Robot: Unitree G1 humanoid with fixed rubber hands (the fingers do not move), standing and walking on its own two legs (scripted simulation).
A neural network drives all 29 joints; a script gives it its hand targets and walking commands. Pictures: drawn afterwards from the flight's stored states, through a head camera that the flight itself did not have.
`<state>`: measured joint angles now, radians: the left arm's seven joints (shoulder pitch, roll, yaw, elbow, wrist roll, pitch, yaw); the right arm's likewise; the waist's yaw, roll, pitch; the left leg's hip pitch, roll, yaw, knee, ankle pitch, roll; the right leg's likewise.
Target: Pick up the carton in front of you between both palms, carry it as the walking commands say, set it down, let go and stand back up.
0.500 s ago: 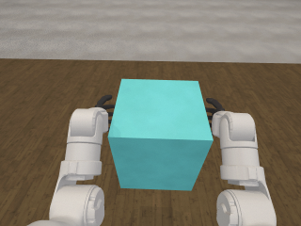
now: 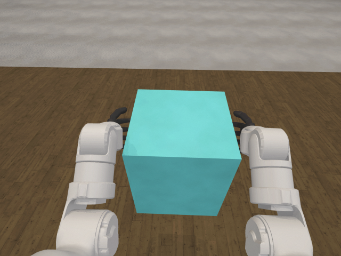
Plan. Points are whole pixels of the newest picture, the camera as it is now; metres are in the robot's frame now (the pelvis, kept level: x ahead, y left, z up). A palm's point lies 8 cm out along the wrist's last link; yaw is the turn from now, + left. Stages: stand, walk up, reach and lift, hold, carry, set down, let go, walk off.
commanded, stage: carry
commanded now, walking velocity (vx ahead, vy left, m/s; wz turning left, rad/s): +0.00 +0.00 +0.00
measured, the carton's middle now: (178, 154) +0.35 +0.00 +0.05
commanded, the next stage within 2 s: none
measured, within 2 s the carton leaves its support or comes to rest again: neither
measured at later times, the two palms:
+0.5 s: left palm (114, 133) +0.35 +0.15 +0.13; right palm (247, 137) +0.35 -0.15 +0.13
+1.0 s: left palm (107, 122) +0.39 +0.18 +0.12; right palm (229, 120) +0.40 -0.12 +0.13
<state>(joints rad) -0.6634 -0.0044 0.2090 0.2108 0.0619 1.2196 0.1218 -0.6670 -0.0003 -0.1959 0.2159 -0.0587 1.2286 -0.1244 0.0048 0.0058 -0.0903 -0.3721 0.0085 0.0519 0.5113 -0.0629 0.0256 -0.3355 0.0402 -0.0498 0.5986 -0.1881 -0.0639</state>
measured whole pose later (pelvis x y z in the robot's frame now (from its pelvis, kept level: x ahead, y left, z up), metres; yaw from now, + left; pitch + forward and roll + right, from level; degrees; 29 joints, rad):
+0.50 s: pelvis +0.00 +0.00 +0.00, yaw +0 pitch +2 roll +0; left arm -0.66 0.00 0.21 0.21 0.06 1.22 0.12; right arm -0.67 0.00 -0.20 0.22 -0.06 1.23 -0.12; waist 0.01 0.01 -0.09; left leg -0.37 0.01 0.05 0.51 -0.07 0.02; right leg -0.33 0.04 -0.05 0.60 -0.19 -0.06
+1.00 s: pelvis +0.05 +0.02 -0.01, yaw +1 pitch +4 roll +2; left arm -0.65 0.00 0.18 0.22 0.06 1.22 0.12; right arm -0.66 -0.01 -0.21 0.24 -0.05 1.22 -0.12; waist 0.03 -0.06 -0.15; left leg -0.37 -0.04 0.09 0.58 -0.23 0.07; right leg -0.32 -0.02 -0.02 0.68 -0.31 -0.04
